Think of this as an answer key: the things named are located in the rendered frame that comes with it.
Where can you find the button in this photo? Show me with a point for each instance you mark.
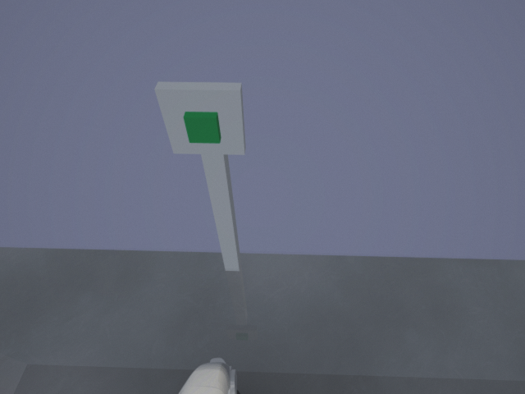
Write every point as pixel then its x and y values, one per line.
pixel 202 127

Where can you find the robot left thigh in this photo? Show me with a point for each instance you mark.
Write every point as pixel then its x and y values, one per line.
pixel 211 378

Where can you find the panel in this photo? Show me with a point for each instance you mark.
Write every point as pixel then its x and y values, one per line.
pixel 176 98

